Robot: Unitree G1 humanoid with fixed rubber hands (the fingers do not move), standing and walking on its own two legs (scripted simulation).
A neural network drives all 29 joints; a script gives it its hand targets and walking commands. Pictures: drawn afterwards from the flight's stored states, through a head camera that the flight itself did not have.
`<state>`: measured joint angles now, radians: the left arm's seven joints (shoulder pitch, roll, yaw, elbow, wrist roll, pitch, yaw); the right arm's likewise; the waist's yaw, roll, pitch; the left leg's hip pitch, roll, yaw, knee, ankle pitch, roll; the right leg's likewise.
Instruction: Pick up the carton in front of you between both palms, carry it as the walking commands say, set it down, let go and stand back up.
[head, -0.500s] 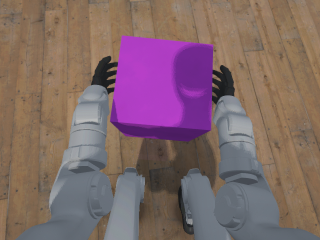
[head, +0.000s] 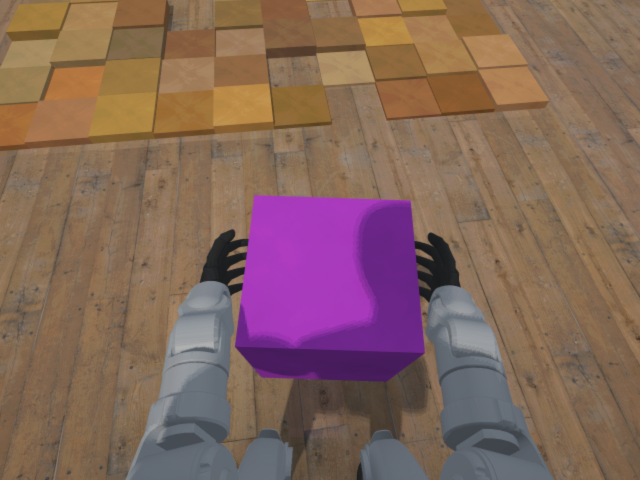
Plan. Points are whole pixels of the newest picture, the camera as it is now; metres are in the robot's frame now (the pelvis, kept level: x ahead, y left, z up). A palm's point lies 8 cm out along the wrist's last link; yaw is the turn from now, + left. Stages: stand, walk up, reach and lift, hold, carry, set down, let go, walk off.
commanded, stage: reach and lift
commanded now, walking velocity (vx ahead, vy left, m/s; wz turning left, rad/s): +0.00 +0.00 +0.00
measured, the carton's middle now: (327, 298) +0.39 +0.00 -0.10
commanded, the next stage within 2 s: hold in 1.44 s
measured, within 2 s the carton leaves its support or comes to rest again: neither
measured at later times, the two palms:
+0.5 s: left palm (189, 279) +0.32 +0.15 +0.11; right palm (496, 271) +0.33 -0.15 +0.11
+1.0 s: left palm (184, 273) +0.33 +0.15 +0.12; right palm (497, 267) +0.33 -0.15 +0.12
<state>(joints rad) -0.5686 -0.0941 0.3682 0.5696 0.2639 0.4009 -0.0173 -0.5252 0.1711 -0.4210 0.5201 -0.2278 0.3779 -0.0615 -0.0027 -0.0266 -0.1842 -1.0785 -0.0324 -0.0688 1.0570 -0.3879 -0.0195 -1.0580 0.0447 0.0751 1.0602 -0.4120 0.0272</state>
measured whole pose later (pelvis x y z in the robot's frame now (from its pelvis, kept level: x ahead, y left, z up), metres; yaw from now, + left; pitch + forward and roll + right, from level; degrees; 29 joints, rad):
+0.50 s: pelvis +0.03 -0.01 +0.08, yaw +0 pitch -1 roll +0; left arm -0.28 -0.16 0.27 0.38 0.28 0.59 0.00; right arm -0.30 0.16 -0.29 0.40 -0.27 0.57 -0.01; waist 0.01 -0.01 -0.06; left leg -0.24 -0.01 -0.08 0.48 -0.22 -0.02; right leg -0.23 0.02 0.08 0.49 -0.24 0.01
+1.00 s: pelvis +0.03 +0.00 +0.09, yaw +0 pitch -5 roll +0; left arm -0.33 -0.17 0.29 0.35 0.32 0.64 -0.02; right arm -0.34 0.17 -0.31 0.37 -0.31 0.62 0.01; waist 0.00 -0.01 0.03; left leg -0.15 -0.02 -0.07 0.43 -0.20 -0.01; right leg -0.13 0.02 0.09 0.43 -0.22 0.01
